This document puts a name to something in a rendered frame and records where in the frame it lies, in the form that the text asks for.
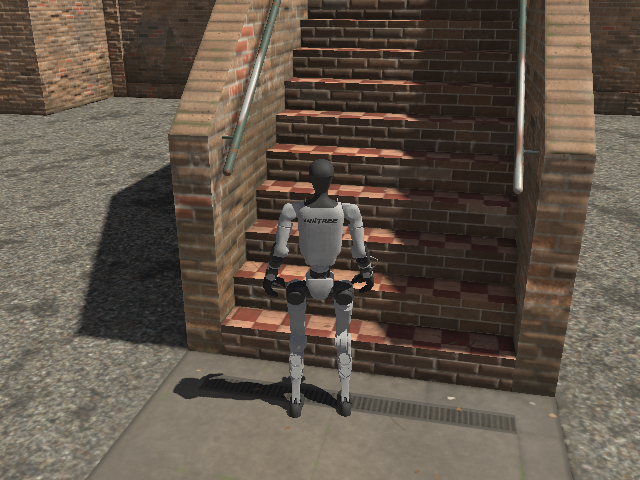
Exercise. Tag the stairs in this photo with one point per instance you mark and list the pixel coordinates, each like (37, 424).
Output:
(413, 103)

